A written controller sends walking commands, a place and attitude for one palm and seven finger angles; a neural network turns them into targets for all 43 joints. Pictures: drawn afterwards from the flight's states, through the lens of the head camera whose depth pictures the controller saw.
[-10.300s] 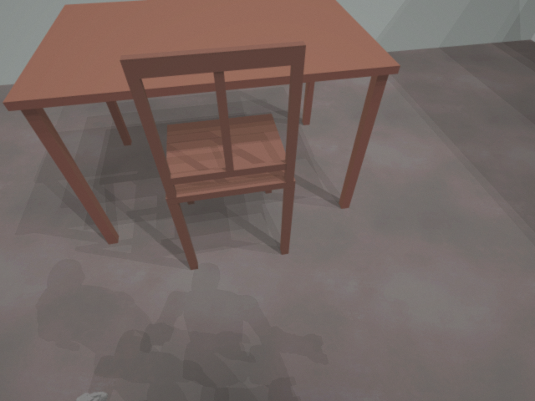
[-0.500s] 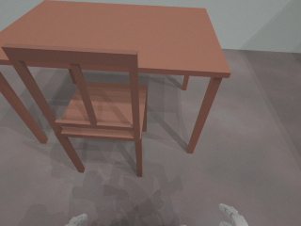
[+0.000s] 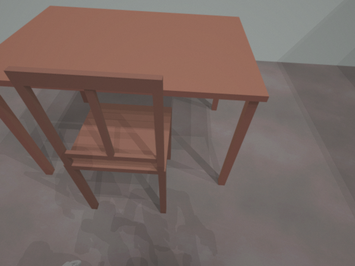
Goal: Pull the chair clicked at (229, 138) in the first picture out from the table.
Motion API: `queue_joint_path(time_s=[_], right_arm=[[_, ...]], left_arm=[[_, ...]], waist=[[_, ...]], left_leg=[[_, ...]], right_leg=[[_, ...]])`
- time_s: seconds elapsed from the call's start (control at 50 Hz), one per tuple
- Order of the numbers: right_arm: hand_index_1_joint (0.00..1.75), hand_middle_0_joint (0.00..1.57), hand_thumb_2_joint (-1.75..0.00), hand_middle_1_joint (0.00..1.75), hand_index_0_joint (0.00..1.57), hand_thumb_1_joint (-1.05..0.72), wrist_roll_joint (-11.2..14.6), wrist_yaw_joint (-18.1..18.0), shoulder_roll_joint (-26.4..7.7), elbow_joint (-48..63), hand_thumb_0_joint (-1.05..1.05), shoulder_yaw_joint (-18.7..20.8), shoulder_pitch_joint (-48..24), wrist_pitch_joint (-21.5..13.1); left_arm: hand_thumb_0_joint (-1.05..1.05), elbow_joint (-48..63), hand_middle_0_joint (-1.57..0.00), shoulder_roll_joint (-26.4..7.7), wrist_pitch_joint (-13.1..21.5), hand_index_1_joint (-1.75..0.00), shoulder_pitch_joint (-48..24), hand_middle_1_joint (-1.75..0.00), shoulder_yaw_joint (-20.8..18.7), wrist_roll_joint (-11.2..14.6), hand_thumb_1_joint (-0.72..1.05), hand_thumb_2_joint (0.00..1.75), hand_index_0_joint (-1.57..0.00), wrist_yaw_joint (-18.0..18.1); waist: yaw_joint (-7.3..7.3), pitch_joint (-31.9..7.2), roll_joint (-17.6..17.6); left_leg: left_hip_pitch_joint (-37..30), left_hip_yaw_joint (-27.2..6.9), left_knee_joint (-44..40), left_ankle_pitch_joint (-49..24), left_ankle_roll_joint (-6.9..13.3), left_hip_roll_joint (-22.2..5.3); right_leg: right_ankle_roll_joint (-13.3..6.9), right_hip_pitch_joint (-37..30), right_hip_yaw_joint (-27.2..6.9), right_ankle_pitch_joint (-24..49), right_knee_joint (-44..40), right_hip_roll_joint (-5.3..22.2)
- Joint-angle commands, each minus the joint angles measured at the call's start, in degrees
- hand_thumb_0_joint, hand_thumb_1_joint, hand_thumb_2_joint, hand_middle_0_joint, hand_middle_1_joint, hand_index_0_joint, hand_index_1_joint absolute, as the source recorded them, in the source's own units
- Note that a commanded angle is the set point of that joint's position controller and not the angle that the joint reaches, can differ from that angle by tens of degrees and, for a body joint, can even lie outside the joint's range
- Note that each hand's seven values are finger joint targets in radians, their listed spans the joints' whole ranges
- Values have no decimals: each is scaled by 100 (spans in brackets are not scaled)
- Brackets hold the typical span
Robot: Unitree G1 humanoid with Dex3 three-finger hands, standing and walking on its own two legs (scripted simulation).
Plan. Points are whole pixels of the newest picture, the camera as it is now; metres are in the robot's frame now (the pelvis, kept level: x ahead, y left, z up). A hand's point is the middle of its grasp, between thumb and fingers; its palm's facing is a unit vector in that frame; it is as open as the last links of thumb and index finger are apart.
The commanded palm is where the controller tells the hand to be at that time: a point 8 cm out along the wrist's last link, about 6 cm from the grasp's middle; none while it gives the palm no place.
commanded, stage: relax the arm and regain balance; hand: left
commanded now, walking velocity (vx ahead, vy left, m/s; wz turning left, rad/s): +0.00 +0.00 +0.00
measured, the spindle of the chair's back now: (101, 126) +0.55 +0.28 -0.06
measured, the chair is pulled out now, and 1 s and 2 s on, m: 0.00 0.00 0.00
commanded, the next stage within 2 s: come to a stop and stand still in 0.36 s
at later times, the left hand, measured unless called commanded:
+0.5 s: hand out of the picture +0.12 +0.22 -0.16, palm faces +0.06 -0.96 -0.27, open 16.1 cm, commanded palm none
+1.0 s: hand out of the picture +0.11 +0.23 -0.15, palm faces +0.05 -0.94 -0.33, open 16.2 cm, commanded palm none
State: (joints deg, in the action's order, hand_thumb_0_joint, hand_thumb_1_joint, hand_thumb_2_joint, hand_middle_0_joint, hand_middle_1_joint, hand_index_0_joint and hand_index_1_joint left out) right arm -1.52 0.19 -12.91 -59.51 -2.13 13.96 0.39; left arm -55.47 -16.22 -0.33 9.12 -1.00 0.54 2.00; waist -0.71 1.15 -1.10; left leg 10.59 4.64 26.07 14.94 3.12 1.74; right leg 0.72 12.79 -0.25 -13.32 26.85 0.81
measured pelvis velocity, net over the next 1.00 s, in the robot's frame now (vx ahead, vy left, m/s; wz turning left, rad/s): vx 0.02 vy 0.00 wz -0.01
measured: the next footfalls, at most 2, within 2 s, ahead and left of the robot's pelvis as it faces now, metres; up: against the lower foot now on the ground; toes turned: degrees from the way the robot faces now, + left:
none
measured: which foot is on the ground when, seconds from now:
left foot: down 0.00-1.00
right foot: down 0.00-1.00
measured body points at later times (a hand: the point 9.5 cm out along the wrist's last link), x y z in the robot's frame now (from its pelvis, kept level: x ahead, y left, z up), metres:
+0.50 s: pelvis +0.02 +0.00 +0.00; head +0.03 +0.01 +0.45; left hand +0.12 +0.27 -0.14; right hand +0.05 -0.23 -0.15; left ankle -0.01 +0.08 -0.74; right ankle +0.01 -0.13 -0.74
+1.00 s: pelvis +0.02 +0.00 -0.01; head +0.03 -0.02 +0.44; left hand +0.11 +0.28 -0.13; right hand +0.04 -0.23 -0.17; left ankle -0.01 +0.08 -0.74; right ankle +0.01 -0.13 -0.74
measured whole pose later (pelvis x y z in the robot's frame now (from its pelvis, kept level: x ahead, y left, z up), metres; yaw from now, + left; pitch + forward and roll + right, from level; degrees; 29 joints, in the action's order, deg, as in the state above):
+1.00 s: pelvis +0.02 +0.00 -0.01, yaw +0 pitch +0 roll +0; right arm -1.7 -0.7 -11.6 -57.7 -0.9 15.4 -0.2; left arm -56.9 -14.1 0.0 8.8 -2.2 0.5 2.0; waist -0.2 2.0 2.8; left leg 11.1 5.2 29.2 18.1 3.3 2.1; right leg 0.8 14.3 -0.8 -17.2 31.7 1.2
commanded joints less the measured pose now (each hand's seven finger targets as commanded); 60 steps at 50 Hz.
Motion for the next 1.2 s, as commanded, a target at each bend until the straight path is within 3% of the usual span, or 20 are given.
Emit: queue_joint_path(time_s=[0.0, 0.28, 0.46, 0.54, 0.72, 0.74, 0.76, 0.78, 0.82, 0.86, 0.96, 1.18], right_arm=[[30, 20, -90, 30, 20, -90, 30, -65, -671, 184, 0, 127, -39, -169], [30, 20, -90, 30, 20, -90, 49, -100, -512, -65, 0, 154, -61, -195], [30, 20, -90, 30, 20, -90, 44, -133, -463, -192, 0, 173, 61, -212], [30, 20, -90, 30, 20, -90, 53, -168, -438, -211, 0, 193, 125, -218], [30, 20, -90, 30, 20, -90, 54, -160, -390, -305, 0, 197, 185, -215], [30, 20, -90, 30, 20, -90, 137, -159, -693, 68, 0, 289, 48, -240], [30, 20, -90, 30, 20, -90, 41, -134, -438, 176, 0, 249, 251, -222], [30, 20, -90, 30, 20, -90, 5, -91, -450, 332, 0, 233, 152, -191], [30, 20, -90, 30, 20, -90, -12, -114, -530, 512, 0, 252, 175, -205], [30, 20, -90, 30, 20, -90, -1, -132, -586, 590, 0, 270, 214, -203], [30, 20, -90, 30, 20, -90, 10, -138, -578, 542, 0, 287, 224, -228], [30, 20, -90, 30, 20, -90, 43, -158, -508, 152, 0, 241, 215, -217]], left_arm=[[0, 77, -15, -403, 105, -30, 273, -30, 95, -90, -50, 30, -15, -2], [0, -27, -15, -268, 126, -30, 317, -30, 44, -111, -50, 30, -15, 22], [0, -102, -15, -238, 130, -30, 306, -30, 10, -104, -50, 30, -15, 33], [0, -104, -15, -233, 123, -30, 287, -30, -3, -91, -50, 30, -15, 57], [0, -180, -15, -188, 115, -30, 320, -30, 8, -102, -50, 30, -15, 45], [0, -323, -15, -154, 164, -30, 565, -30, 22, -176, -50, 30, -15, 245], [0, -89, -15, -341, 150, -30, 558, -30, 9, -117, -50, 30, -15, 193], [0, 6, -15, -348, 139, -30, 490, -30, 27, -114, -50, 30, -15, 129], [0, 50, -15, -220, 92, -30, 340, -30, 43, -137, -50, 30, -15, 42], [0, 48, -15, -150, 80, -30, 300, -30, 44, -135, -50, 30, -15, -1], [0, -1, -15, -198, 110, -30, 277, -30, 9, -116, -50, 30, -15, -24], [0, -158, -15, -353, 163, -30, 306, -30, 2, -103, -50, 30, -15, -22]], waist=[[35, -103, 93], [51, -134, 0], [43, -195, 118], [43, -235, 163], [53, -67, 68], [46, 357, 772], [110, 35, 1036], [117, -46, 1092], [92, 24, 819], [96, 41, 385], [56, -43, -19], [16, -113, -122]], left_leg=[[204, -758, -684, -781, -101, -814], [-128, -696, -654, -1252, -101, -831], [-238, -670, -654, -1608, -109, -864], [-378, -676, -643, -2246, -117, -898], [-260, -679, -802, -1482, -116, -874], [-10, -467, 28, -3035, -269, -1056], [141, -707, -211, -1929, -319, -852], [236, -751, -372, -1254, -224, -894], [373, -1018, -617, -703, -34, -1015], [362, -1060, -646, -442, 66, -1041], [173, -818, -479, -574, 37, -848], [-156, -534, -368, -873, -88, -754]], right_leg=[[-210, -380, -552, 828, -354, 517], [-186, -422, -521, 1199, -404, 527], [-200, -536, -479, 1376, -368, 548], [-186, -559, -473, 1735, -309, 574], [-185, -528, -480, 1257, -483, 562], [-101, -79, -362, 2145, 12, 672], [-308, -267, -402, 805, 60, 589], [-334, -208, -258, 119, 112, 414], [-307, -7, -94, -306, 296, 197], [-285, 53, -96, -302, 273, 176], [-286, 34, -382, 322, 113, 312], [-344, -81, -639, 1266, -111, 475]])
